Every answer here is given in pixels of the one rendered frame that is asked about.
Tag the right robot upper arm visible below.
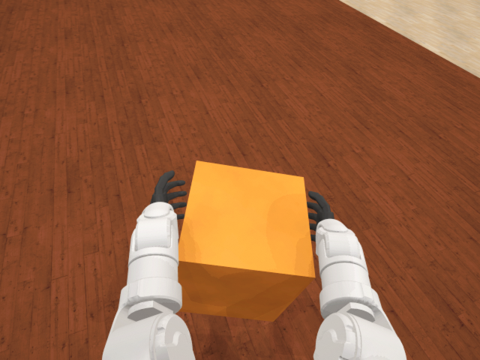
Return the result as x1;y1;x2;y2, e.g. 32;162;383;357
313;312;407;360

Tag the left robot upper arm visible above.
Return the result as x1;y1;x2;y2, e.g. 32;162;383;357
103;313;196;360

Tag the left robot forearm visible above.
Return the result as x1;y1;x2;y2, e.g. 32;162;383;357
102;202;182;360

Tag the right robot forearm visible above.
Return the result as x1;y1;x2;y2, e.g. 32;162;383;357
316;219;396;334

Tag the right robot hand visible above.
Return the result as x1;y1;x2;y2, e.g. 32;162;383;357
307;191;335;242

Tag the left robot hand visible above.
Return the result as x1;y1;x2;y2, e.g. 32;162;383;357
150;170;187;220

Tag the carton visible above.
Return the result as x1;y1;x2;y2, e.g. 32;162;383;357
178;160;315;322

